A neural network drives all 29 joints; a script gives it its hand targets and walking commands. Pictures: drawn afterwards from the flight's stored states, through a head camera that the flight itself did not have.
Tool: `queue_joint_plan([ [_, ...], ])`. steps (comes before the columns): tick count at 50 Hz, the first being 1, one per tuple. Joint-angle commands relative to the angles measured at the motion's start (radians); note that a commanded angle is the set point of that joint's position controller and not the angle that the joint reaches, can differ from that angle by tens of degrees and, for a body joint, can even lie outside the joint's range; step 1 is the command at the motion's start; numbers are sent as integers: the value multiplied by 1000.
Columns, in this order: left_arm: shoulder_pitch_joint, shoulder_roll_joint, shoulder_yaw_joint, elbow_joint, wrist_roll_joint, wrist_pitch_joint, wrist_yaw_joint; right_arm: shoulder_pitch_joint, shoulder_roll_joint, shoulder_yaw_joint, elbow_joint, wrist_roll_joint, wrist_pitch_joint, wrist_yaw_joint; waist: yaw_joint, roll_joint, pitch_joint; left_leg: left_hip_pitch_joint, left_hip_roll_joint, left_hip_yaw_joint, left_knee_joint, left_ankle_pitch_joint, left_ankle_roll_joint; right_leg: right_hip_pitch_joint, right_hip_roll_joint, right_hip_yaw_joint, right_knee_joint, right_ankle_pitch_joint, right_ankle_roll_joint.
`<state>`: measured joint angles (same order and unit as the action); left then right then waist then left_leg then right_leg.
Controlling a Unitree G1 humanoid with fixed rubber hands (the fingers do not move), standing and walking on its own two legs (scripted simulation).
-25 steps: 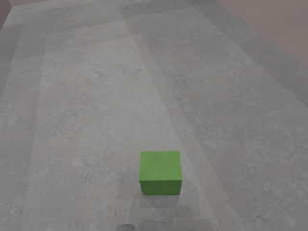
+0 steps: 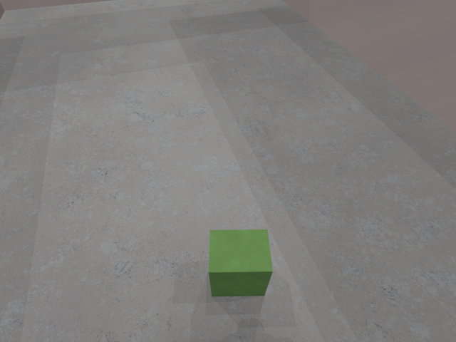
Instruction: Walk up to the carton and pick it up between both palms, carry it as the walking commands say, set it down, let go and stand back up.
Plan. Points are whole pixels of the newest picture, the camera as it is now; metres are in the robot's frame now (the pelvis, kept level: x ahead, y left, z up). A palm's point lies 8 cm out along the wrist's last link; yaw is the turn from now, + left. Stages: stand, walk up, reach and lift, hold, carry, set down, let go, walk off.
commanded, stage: walk up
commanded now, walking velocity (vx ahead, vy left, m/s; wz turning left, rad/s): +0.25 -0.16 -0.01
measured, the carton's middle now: (238, 264) +0.51 -0.04 -0.64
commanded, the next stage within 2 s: stand in 1.80 s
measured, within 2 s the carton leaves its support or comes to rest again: neither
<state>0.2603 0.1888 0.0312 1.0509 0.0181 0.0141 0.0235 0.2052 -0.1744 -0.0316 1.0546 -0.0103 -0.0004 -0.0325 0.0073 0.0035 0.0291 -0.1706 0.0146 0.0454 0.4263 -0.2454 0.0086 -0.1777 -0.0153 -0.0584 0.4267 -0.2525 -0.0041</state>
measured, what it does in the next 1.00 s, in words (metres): walks ahead: right foot, then left foot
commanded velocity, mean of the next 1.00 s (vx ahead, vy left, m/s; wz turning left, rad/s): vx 0.11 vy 0.02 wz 0.00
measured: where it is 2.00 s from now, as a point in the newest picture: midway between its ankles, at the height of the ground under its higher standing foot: outside the picture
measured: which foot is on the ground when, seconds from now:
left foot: down 0.00-0.28, up 0.30-0.62, down 0.64-1.00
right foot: up 0.00-0.26, down 0.28-0.96, up 0.98-1.00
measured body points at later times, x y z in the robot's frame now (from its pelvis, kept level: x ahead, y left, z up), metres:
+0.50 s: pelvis +0.09 -0.09 +0.01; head +0.11 -0.12 +0.46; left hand +0.06 +0.16 -0.12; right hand +0.15 -0.35 -0.16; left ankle +0.11 +0.07 -0.68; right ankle +0.06 -0.21 -0.74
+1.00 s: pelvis +0.15 -0.03 -0.01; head +0.17 -0.02 +0.44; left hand +0.14 +0.23 -0.17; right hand +0.19 -0.29 -0.16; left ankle +0.17 +0.05 -0.74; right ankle +0.06 -0.20 -0.73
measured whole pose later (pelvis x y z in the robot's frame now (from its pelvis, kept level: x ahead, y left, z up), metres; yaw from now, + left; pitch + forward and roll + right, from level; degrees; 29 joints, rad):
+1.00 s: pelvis +0.15 -0.03 -0.01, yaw -2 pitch +0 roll +1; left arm 0.32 0.23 0.04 1.08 0.02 0.03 0.06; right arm 0.22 -0.21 -0.05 1.02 0.00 0.01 -0.02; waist 0.01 -0.03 0.04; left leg -0.27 -0.03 0.12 0.54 -0.27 0.05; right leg -0.16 -0.13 -0.01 0.62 -0.47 0.07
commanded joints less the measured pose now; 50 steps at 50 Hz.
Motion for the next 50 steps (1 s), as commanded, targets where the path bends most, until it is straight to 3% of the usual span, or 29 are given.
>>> queue_joint_plan([
  [1,-38,154,49,-83,13,21,-33,242,-245,-77,28,-18,10,-6,-109,39,61,121,368,-474,-237,-647,128,-401,3,-18,273,-356,19],
  [2,-131,116,46,-136,17,26,-42,252,-274,-91,25,-28,7,-17,-133,156,138,74,503,-612,-352,-659,181,-535,-34,38,496,-292,31],
  [3,-123,115,50,-140,20,22,-46,192,-251,-80,8,-28,-3,-22,-86,96,147,3,473,-551,-350,-562,168,-518,-65,93,564,-198,40],
  [5,3,112,52,-109,14,0,-57,95,-207,-62,-13,-15,-28,-12,-13,132,93,-61,366,-337,-332,-378,110,-366,-79,89,490,-93,57],
  [10,-16,89,31,-142,-2,2,-68,109,-233,-65,-14,-28,-32,10,-24,211,75,-159,261,-141,-273,-262,84,-105,-20,-41,203,-101,69],
  [12,57,99,30,-118,-9,-16,-53,103,-231,-62,-16,-31,-27,21,17,198,45,-193,196,-78,-174,-290,63,53,13,-103,58,-24,59],
  [13,148,136,44,-82,-10,-29,-42,123,-196,-51,-11,-36,-24,24,65,115,9,-256,124,-39,-49,-343,41,188,-1,-108,3,-22,56],
  [14,246,197,55,-46,3,-44,-34,138,-134,-33,-36,-39,-27,29,91,-100,-8,-340,60,25,207,-350,18,245,-163,76,-122,-124,43],
  [15,302,303,65,-41,16,-57,-22,107,-54,-13,-92,-40,-30,31,110,-315,7,-497,1,32,475,-375,-17,195,-439,479,-318,-369,-22],
  [16,281,319,59,-37,20,-51,-20,66,-117,-22,-107,-38,-18,31,79,-223,30,-498,76,-69,599,-311,-2,83,-508,583,-384,-506,-106],
  [18,133,239,49,-78,16,-60,-20,101,-156,-43,-62,-37,-17,47,21,-78,126,-499,122,-110,618,-115,-16,6,-419,445,-325,-366,-81],
  [19,105,202,44,-80,9,-68,-19,136,-149,-45,-40,-37,-17,56,2,-68,106,-449,124,-104,596,-47,-30,12,-360,334,-296,-226,-58],
  [22,145,161,33,-68,3,-92,-15,114,-132,-36,-67,-29,1,64,9,-163,56,-378,87,-40,557,61,-48,48,-297,143,-216,378,-63],
  [24,84,84,11,-59,1,-96,-9,110,-78,-18,-59,3,20,48,-34,-219,12,-211,22,-21,404,-30,-28,49,-222,3,-108,1017,-65],
  [25,92,82,14,-41,5,-89,-5,67,-61,-2,-68,13,20,42,-26,-293,-14,-174,-4,-2,331,-60,-27,69,-190,-28,-106,1022,-81],
  [28,128,73,17,-33,5,-65,-1,35,-57,1,-47,16,29,26,2,-250,-47,-117,-25,27,215,0,-13,118,-207,3,-77,923,-83],
  [31,103,86,21,-9,-11,-43,2,58,-59,1,-21,7,12,12,-12,-156,-35,39,13,18,-58,196,-10,60,-210,37,-37,610,-52],
  [32,119,72,19,5,-15,-40,4,94,-90,-10,-4,-3,4,4,-16,-100,-38,118,76,-15,-106,305,-5,14,-186,46,-18,434,-23],
  [33,160,47,13,10,-10,-41,7,107,-142,-26,4,-5,-3,-2,6,2,-53,210,176,-107,-41,590,7,-75,-141,43,14,197,1],
  [34,227,7,-5,27,-19,-30,14,56,-156,-35,-8,15,-3,0,16,131,-56,200,234,-147,-18,711,68,-85,-83,19,10,-28,24],
  [35,211,6,-11,33,-20,-22,20,24,-137,-28,-14,23,-2,0,6,167,-51,133,232,-177,-64,617,89,-44,-60,4,38,-70,20],
  [38,157,32,-13,16,-13,-17,23,-6,-99,-20,-7,22,5,-12,25,133,-18,84,152,-127,-87,474,70,-3,-81,8,-6,24,23],
  [40,224,148,27,18,-12,-14,54,-23,-150,-55,-35,10,30,2,54,135,-7,-79,53,-11,46,414,20,106,-214,86,9,280,-3],
  [43,210,169,36,26,0,-6,65,-8,-69,-34,-78,10,41,10,50,-212,13,-227,2,30,218,-20,-34,113,-385,227,-50,538,-114],
  [45,110,149,32,-4,7,-1,57,21,-66,-30,-96,7,45,19,17,-262,34,-200,14,17,245,-144,-33,31,-383,185,-37,545,-122],
  [47,62,135,26,-10,8,5,39,81,-85,-31,-80,8,27,24,-25,-174,41,-22,32,-1,-2,126,-22,-54,-263,81,31,315,-26],
  [48,78,92,13,-15,5,2,29,114,-137,-42,-64,6,13,20,-32,-28,8,92,123,-101,-36,441,0,-113,-150,3,130,142,23],
  [49,119,34,2,6,-7,16,29,179,-168,-40,-44,7,-13,10,-55,121,-53,138,325,-337,-138,705,31,-142,-48,-19,277,-262,46],
  [50,116,40,4,5,-8,30,30,175,-171,-41,-25,8,-20,3,-31,82,-37,112,362,-359,-131,787,70,-138,-43,71,353,-342,35],
])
